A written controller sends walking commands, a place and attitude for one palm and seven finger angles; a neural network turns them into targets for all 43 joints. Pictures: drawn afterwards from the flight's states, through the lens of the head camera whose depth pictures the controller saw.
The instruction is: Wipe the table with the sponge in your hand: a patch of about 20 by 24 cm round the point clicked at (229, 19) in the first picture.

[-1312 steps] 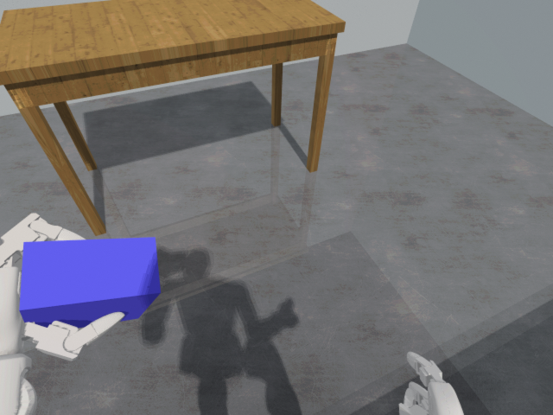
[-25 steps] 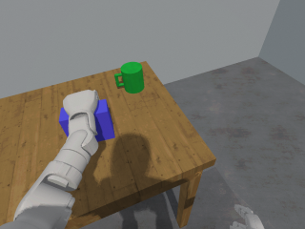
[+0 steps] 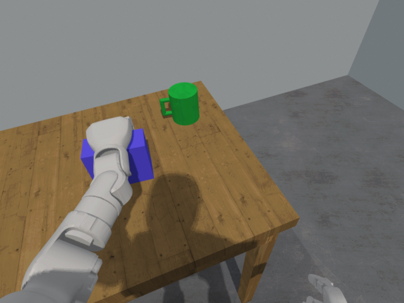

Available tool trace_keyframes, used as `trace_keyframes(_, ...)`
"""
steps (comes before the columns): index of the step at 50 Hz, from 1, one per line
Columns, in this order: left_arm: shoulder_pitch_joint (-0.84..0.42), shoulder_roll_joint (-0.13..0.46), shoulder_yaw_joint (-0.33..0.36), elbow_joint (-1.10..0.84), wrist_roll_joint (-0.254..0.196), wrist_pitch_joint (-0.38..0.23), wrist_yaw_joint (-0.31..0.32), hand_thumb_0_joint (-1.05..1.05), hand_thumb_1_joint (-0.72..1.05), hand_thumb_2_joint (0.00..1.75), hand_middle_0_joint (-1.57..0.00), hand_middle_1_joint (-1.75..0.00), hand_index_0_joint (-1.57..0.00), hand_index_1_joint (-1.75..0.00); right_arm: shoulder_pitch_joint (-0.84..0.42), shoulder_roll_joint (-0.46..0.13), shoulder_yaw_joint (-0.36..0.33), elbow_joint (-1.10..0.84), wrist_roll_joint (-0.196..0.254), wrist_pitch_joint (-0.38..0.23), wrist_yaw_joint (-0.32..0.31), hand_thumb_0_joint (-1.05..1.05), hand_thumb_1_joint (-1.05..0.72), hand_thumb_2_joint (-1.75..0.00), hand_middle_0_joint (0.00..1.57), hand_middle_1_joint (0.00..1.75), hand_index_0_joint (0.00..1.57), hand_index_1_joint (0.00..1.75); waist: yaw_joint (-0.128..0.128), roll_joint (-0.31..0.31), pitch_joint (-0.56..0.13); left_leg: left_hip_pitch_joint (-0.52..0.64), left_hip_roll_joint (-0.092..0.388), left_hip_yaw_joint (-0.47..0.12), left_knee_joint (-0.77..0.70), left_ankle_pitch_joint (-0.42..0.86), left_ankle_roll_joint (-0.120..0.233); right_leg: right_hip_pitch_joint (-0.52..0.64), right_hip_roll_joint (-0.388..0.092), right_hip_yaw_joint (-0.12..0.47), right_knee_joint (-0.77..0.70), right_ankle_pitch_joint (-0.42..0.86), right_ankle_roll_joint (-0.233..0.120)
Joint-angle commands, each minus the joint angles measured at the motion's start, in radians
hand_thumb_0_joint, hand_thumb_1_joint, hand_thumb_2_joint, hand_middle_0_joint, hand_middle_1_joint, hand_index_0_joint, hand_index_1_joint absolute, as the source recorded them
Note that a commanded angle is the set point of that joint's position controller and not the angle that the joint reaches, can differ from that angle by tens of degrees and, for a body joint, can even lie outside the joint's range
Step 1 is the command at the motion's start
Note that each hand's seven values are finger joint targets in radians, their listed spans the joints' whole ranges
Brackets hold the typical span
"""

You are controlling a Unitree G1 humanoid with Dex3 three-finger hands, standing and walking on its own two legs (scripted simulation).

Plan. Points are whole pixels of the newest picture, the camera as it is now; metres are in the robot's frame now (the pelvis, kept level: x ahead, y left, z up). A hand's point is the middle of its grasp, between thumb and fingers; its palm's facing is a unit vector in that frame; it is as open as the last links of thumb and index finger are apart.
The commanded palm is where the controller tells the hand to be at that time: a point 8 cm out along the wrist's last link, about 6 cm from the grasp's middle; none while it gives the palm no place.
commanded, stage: wipe back along the third lane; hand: left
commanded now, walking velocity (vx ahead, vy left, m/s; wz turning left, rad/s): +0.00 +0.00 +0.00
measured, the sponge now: (122, 165) +0.40 +0.22 +0.05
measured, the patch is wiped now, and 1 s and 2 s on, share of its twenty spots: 0.95 0.95 0.95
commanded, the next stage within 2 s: slide back across to the middle lane in 1.42 s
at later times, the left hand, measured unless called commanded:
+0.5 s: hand (123, 165) +0.36 +0.20 +0.09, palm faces +0.08 -0.07 -0.99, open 10.2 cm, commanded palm +0.31 +0.18 +0.12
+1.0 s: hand (129, 183) +0.32 +0.17 +0.09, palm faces +0.11 -0.11 -0.99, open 10.2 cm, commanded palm +0.26 +0.16 +0.12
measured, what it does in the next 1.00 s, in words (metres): stands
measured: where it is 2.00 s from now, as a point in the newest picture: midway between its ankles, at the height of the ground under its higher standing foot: outside the picture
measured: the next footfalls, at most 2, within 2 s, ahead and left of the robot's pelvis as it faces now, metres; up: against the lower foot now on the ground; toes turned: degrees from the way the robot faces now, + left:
none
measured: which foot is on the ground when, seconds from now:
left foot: down 0.00-1.00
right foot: down 0.00-1.00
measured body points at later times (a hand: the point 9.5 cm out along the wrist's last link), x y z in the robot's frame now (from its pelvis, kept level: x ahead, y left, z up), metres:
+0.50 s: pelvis +0.01 +0.02 +0.00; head -0.01 -0.01 +0.45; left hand +0.35 +0.20 +0.15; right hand +0.26 -0.19 -0.08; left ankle -0.02 +0.10 -0.74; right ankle +0.01 -0.09 -0.74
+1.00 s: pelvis +0.00 +0.00 +0.00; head -0.03 -0.05 +0.44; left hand +0.31 +0.17 +0.15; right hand +0.25 -0.19 -0.08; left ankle -0.02 +0.10 -0.74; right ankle +0.01 -0.09 -0.74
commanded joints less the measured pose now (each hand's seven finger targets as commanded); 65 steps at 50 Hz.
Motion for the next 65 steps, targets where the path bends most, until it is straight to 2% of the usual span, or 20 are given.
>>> trace_keyframes(1, -0.178, 0.036, -0.04, -0.142, -0.002, 0.051, -0.005, 0.0, 0.1, 1.3, -1.2, -1.6, -1.2, -1.6, -0.201, -0.108, -0.039, -0.174, 0.0, -0.035, 0.012, 0.0, -0.9, -0.9, 0.2, 0.3, 0.2, 0.3, 0.012, -0.139, -0.225, 0.045, 0.002, -0.026, -0.029, 0.214, 0.018, 0.207, -0.043, 0.038, -0.032, 0.236, -0.017)
trace_keyframes(7, -0.091, -0.022, -0.095, -0.241, -0.013, 0.134, -0.022, 0.0, 0.1, 1.3, -1.2, -1.6, -1.2, -1.6, -0.256, -0.105, -0.034, -0.188, 0.005, -0.014, 0.042, 0.0, -0.9, -0.9, 0.2, 0.3, 0.2, 0.3, 0.022, -0.131, -0.218, 0.081, 0.004, -0.036, -0.017, 0.276, 0.013, 0.217, -0.037, 0.018, -0.008, 0.287, -0.028)
trace_keyframes(10, -0.075, -0.011, -0.093, -0.281, -0.017, 0.157, -0.035, 0.0, 0.1, 1.3, -1.2, -1.6, -1.2, -1.6, -0.279, -0.106, -0.029, -0.193, 0.007, -0.006, 0.047, 0.0, -0.9, -0.9, 0.2, 0.3, 0.2, 0.3, 0.021, -0.161, -0.2, 0.082, 0.005, -0.042, -0.018, 0.274, 0.014, 0.223, -0.035, 0.017, -0.004, 0.284, -0.029)
trace_keyframes(14, -0.036, -0.032, -0.119, -0.347, -0.014, 0.17, -0.051, 0.0, 0.1, 1.3, -1.2, -1.6, -1.2, -1.6, -0.31, -0.097, -0.022, -0.21, 0.01, 0.002, 0.057, 0.0, -0.9, -0.9, 0.2, 0.3, 0.2, 0.3, 0.028, -0.143, -0.177, 0.097, 0.007, -0.049, -0.016, 0.293, 0.011, 0.218, -0.03, 0.009, 0.01, 0.279, -0.035)
trace_keyframes(18, -0.02, -0.114, -0.194, -0.409, -0.007, 0.17, -0.061, 0.0, 0.1, 1.3, -1.2, -1.6, -1.2, -1.6, -0.326, -0.085, -0.021, -0.223, 0.008, 0.008, 0.08, 0.0, -0.9, -0.9, 0.2, 0.3, 0.2, 0.3, 0.023, -0.121, -0.195, 0.123, 0.015, -0.06, 0.0, 0.348, 0.004, 0.204, -0.024, -0.009, 0.036, 0.301, -0.043)
trace_keyframes(20, 0.023, -0.086, -0.174, -0.421, -0.005, 0.176, -0.057, 0.0, 0.1, 1.3, -1.2, -1.6, -1.2, -1.6, -0.336, -0.085, -0.018, -0.225, 0.008, 0.014, 0.088, 0.0, -0.9, -0.9, 0.2, 0.3, 0.2, 0.3, 0.035, -0.114, -0.185, 0.121, 0.013, -0.059, 0.001, 0.332, 0.004, 0.207, -0.022, 0.0, 0.033, 0.286, -0.044)
trace_keyframes(24, 0.014, -0.103, -0.197, -0.468, -0.013, 0.196, -0.061, 0.0, 0.1, 1.3, -1.2, -1.6, -1.2, -1.6, -0.355, -0.084, -0.016, -0.23, 0.01, 0.021, 0.101, 0.0, -0.9, -0.9, 0.2, 0.3, 0.2, 0.3, 0.032, -0.114, -0.143, 0.107, 0.013, -0.057, -0.003, 0.304, 0.008, 0.203, -0.02, 0.005, 0.029, 0.272, -0.047)
trace_keyframes(25, 0.039, -0.075, -0.169, -0.459, -0.01, 0.202, -0.058, 0.0, 0.1, 1.3, -1.2, -1.6, -1.2, -1.6, -0.353, -0.085, -0.013, -0.225, 0.01, 0.02, 0.101, 0.0, -0.9, -0.9, 0.2, 0.3, 0.2, 0.3, 0.039, -0.107, -0.147, 0.103, 0.011, -0.059, -0.004, 0.302, 0.005, 0.21, -0.02, 0.008, 0.033, 0.272, -0.049)
trace_keyframes(33, 0.181, -0.083, -0.175, -0.591, -0.029, 0.22, -0.064, 0.0, 0.1, 1.3, -1.2, -1.6, -1.2, -1.6, -0.396, -0.08, -0.01, -0.254, 0.012, 0.021, 0.119, 0.0, -0.9, -0.9, 0.2, 0.3, 0.2, 0.3, 0.056, -0.135, -0.181, 0.098, 0.008, -0.059, -0.002, 0.328, 0.009, 0.276, -0.021, 0.025, 0.048, 0.328, -0.047)
trace_keyframes(37, 0.194, -0.071, -0.177, -0.606, -0.029, 0.233, -0.067, 0.0, 0.1, 1.3, -1.2, -1.6, -1.2, -1.6, -0.396, -0.083, -0.008, -0.244, 0.014, 0.025, 0.12, 0.0, -0.9, -0.9, 0.2, 0.3, 0.2, 0.3, 0.05, -0.16, -0.119, 0.085, 0.006, -0.054, -0.009, 0.264, 0.013, 0.247, -0.017, 0.036, 0.028, 0.268, -0.041)
trace_keyframes(38, 0.188, -0.09, -0.189, -0.642, -0.042, 0.23, -0.072, 0.0, 0.1, 1.3, -1.2, -1.6, -1.2, -1.6, -0.408, -0.078, -0.009, -0.255, 0.017, 0.026, 0.121, 0.0, -0.9, -0.9, 0.2, 0.3, 0.2, 0.3, 0.045, -0.159, -0.122, 0.085, 0.009, -0.055, -0.018, 0.255, 0.015, 0.252, -0.02, 0.031, 0.027, 0.247, -0.039)
trace_keyframes(43, 0.209, -0.064, -0.173, -0.663, -0.036, 0.227, -0.07, 0.0, 0.1, 1.3, -1.2, -1.6, -1.2, -1.6, -0.408, -0.077, -0.009, -0.25, 0.015, 0.021, 0.118, 0.0, -0.9, -0.9, 0.2, 0.3, 0.2, 0.3, 0.048, -0.153, -0.121, 0.086, 0.002, -0.049, -0.017, 0.217, 0.019, 0.257, -0.017, 0.053, 0.016, 0.212, -0.037)
trace_keyframes(45, 0.269, -0.035, -0.145, -0.665, -0.038, 0.226, -0.064, 0.0, 0.1, 1.3, -1.2, -1.6, -1.2, -1.6, -0.411, -0.079, -0.005, -0.253, 0.013, 0.016, 0.116, 0.0, -0.9, -0.9, 0.2, 0.3, 0.2, 0.3, 0.063, -0.149, -0.131, 0.082, -0.004, -0.043, -0.014, 0.215, 0.019, 0.281, -0.018, 0.065, 0.017, 0.224, -0.034)
trace_keyframes(48, 0.251, -0.052, -0.162, -0.701, -0.043, 0.222, -0.071, 0.0, 0.1, 1.3, -1.2, -1.6, -1.2, -1.6, -0.416, -0.075, -0.005, -0.256, 0.015, 0.018, 0.116, 0.0, -0.9, -0.9, 0.2, 0.3, 0.2, 0.3, 0.05, -0.151, -0.109, 0.075, -0.003, -0.046, -0.022, 0.191, 0.021, 0.268, -0.018, 0.077, 0.002, 0.188, -0.033)
trace_keyframes(53, 0.373, -0.025, -0.138, -0.748, -0.042, 0.21, -0.071, 0.0, 0.1, 1.3, -1.2, -1.6, -1.2, -1.6, -0.425, -0.076, -0.007, -0.264, 0.012, 0.012, 0.122, 0.0, -0.9, -0.9, 0.2, 0.3, 0.2, 0.3, 0.066, -0.135, -0.112, 0.074, -0.011, -0.045, -0.011, 0.199, 0.021, 0.288, -0.017, 0.103, 0.002, 0.212, -0.032)
trace_keyframes(55, 0.386, -0.058, -0.176, -0.762, -0.043, 0.206, -0.073, 0.0, 0.1, 1.3, -1.2, -1.6, -1.2, -1.6, -0.422, -0.072, -0.009, -0.266, 0.013, 0.013, 0.124, 0.0, -0.9, -0.9, 0.2, 0.3, 0.2, 0.3, 0.059, -0.161, -0.091, 0.075, -0.009, -0.037, -0.005, 0.188, 0.024, 0.275, -0.019, 0.097, -0.004, 0.192, -0.025)
trace_keyframes(58, 0.422, 0.004, -0.109, -0.794, -0.053, 0.195, -0.071, 0.0, 0.1, 1.3, -1.2, -1.6, -1.2, -1.6, -0.424, -0.078, -0.012, -0.265, 0.011, 0.009, 0.122, 0.0, -0.9, -0.9, 0.2, 0.3, 0.2, 0.3, 0.064, -0.171, -0.073, 0.071, -0.01, -0.045, -0.006, 0.173, 0.024, 0.276, -0.017, 0.125, -0.018, 0.173, -0.026)
trace_keyframes(59, 0.428, -0.03, -0.147, -0.808, -0.052, 0.195, -0.071, 0.0, 0.1, 1.3, -1.2, -1.6, -1.2, -1.6, -0.424, -0.073, -0.009, -0.271, 0.01, 0.008, 0.121, 0.0, -0.9, -0.9, 0.2, 0.3, 0.2, 0.3, 0.063, -0.173, -0.083, 0.071, -0.012, -0.035, -0.007, 0.168, 0.027, 0.285, -0.021, 0.114, -0.016, 0.167, -0.02)
trace_keyframes(63, 0.446, 0.021, -0.092, -0.827, -0.056, 0.18, -0.066, 0.0, 0.1, 1.3, -1.2, -1.6, -1.2, -1.6, -0.421, -0.077, -0.014, -0.263, 0.006, 0.002, 0.111, 0.0, -0.9, -0.9, 0.2, 0.3, 0.2, 0.3, 0.062, -0.183, -0.05, 0.077, -0.014, -0.037, -0.005, 0.139, 0.027, 0.261, -0.02, 0.153, -0.052, 0.098, -0.019)
trace_keyframes(65, 0.489, -0.005, -0.12, -0.842, -0.059, 0.174, -0.066, 0.0, 0.1, 1.3, -1.2, -1.6, -1.2, -1.6, -0.423, -0.071, -0.013, -0.272, 0.008, -0.001, 0.113, 0.0, -0.9, -0.9, 0.2, 0.3, 0.2, 0.3, 0.064, -0.175, -0.043, 0.078, -0.015, -0.031, -0.001, 0.143, 0.028, 0.26, -0.025, 0.147, -0.054, 0.095, -0.016)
